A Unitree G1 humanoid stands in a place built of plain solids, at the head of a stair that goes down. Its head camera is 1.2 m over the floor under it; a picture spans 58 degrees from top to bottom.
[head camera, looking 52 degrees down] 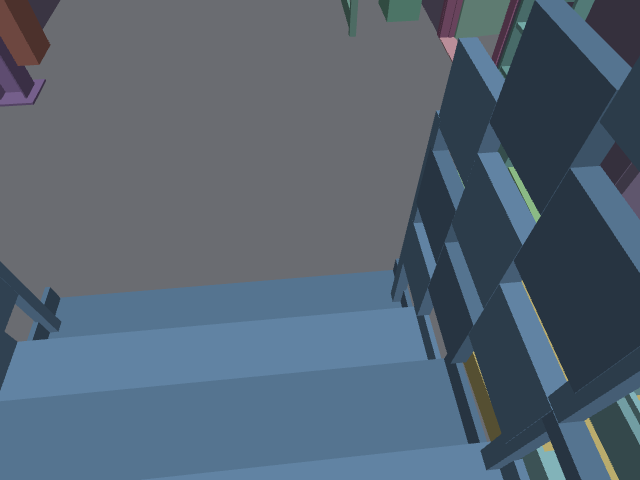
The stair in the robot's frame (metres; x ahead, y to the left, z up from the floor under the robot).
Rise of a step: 0.18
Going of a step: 0.30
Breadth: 1.60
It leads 6 degrees to the left of straight ahead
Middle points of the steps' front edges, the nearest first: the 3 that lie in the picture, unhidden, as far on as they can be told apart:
0.50 0.36 -0.18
0.80 0.39 -0.36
1.10 0.42 -0.54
